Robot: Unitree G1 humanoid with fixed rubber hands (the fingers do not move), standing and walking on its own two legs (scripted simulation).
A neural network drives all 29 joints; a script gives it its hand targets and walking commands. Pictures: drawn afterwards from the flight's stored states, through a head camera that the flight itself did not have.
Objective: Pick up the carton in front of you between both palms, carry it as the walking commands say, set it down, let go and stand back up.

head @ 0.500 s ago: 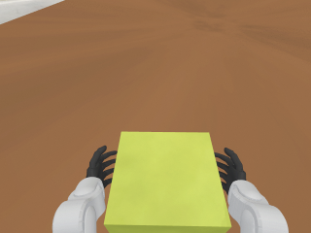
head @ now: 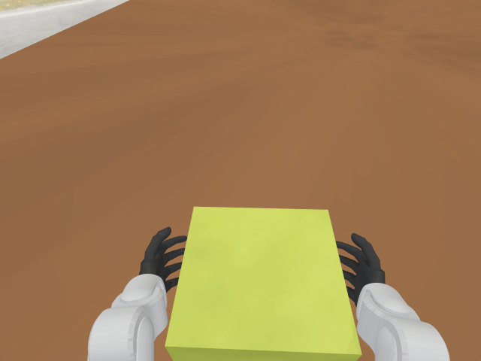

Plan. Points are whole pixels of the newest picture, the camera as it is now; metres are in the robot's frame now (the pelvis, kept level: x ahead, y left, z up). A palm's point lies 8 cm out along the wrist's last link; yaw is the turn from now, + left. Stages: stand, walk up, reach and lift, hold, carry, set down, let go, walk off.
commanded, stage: carry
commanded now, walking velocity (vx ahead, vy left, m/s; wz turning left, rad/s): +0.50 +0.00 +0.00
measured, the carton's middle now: (258, 306) +0.23 +0.00 +0.00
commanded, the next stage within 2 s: none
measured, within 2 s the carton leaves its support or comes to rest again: neither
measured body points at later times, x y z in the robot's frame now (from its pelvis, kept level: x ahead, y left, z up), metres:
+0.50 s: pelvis +0.34 +0.03 +0.00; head +0.33 +0.04 +0.45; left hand +0.58 +0.17 +0.09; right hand +0.57 -0.13 +0.10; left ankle +0.46 +0.12 -0.72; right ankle +0.12 -0.09 -0.70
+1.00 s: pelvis +0.68 -0.01 +0.00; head +0.67 -0.01 +0.45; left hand +0.92 +0.15 +0.09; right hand +0.92 -0.16 +0.08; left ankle +0.47 +0.11 -0.71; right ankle +0.81 -0.10 -0.72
